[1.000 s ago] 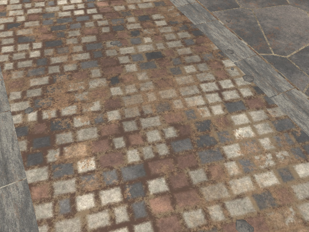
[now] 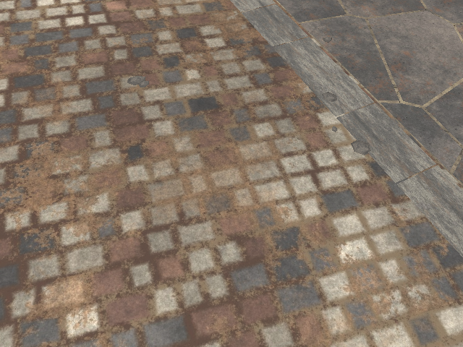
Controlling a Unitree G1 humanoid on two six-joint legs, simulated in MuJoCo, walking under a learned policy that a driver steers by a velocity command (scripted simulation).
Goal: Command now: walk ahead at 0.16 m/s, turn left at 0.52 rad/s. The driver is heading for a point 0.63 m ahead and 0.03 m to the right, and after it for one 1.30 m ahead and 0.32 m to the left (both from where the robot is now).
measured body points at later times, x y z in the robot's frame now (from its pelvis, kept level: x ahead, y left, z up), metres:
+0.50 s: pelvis +0.17 -0.04 +0.00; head +0.19 -0.05 +0.45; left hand +0.24 +0.26 -0.10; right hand +0.31 -0.30 -0.11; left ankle +0.07 +0.09 -0.67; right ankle +0.19 -0.13 -0.74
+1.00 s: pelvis +0.43 +0.02 +0.00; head +0.45 +0.02 +0.45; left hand +0.57 +0.29 -0.11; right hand +0.51 -0.27 -0.09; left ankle +0.46 +0.13 -0.74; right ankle +0.38 -0.11 -0.66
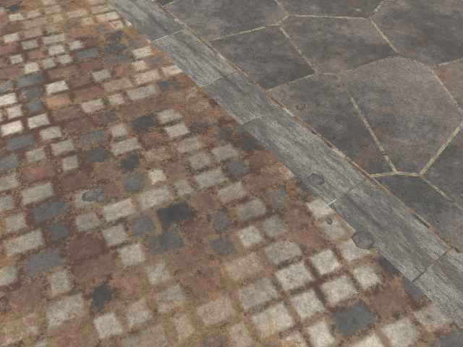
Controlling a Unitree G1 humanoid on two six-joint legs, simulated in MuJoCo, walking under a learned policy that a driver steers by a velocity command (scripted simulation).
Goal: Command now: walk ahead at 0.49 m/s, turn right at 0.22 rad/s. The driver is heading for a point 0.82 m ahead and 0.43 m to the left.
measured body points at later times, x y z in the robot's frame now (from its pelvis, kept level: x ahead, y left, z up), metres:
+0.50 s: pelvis +0.26 -0.05 +0.00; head +0.28 -0.05 +0.45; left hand +0.29 +0.24 -0.11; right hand +0.42 -0.31 -0.11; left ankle +0.27 +0.12 -0.66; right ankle +0.27 -0.15 -0.74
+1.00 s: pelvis +0.50 +0.08 +0.00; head +0.53 +0.12 +0.45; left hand +0.52 +0.41 -0.10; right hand +0.71 -0.12 -0.10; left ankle +0.49 +0.15 -0.74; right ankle +0.63 -0.07 -0.66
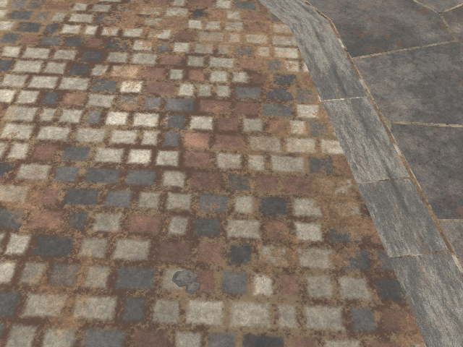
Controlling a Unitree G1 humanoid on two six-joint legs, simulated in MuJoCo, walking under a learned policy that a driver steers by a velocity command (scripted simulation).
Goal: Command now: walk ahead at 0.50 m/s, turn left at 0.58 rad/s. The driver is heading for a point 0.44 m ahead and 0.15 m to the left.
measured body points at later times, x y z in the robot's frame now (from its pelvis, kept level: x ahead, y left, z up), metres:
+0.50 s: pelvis +0.28 -0.05 +0.00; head +0.31 -0.04 +0.45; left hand +0.29 +0.25 -0.11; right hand +0.49 -0.28 -0.10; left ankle +0.26 +0.10 -0.66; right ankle +0.32 -0.15 -0.74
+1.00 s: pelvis +0.44 +0.06 -0.01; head +0.47 +0.08 +0.44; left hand +0.43 +0.36 -0.14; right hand +0.70 -0.10 -0.11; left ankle +0.48 +0.17 -0.74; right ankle +0.52 -0.09 -0.71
